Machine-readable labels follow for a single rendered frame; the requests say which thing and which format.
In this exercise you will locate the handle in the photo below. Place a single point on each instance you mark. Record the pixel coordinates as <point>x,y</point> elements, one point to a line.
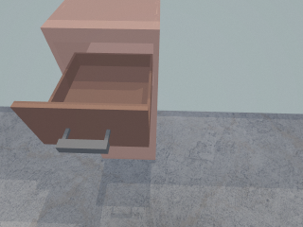
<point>66,145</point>

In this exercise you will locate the drawer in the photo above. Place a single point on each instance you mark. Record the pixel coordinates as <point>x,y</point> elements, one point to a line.
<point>96,92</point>

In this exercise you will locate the cabinet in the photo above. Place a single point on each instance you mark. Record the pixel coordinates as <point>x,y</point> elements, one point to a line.
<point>109,26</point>

